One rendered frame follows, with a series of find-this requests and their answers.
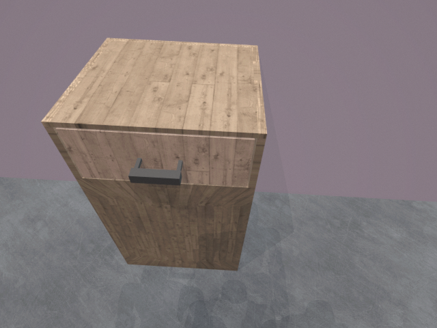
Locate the handle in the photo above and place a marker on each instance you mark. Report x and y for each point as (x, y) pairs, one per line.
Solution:
(155, 176)

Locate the cabinet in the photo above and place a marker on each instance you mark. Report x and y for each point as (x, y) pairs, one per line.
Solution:
(156, 86)

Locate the drawer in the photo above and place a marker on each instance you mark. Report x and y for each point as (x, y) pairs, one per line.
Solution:
(211, 160)

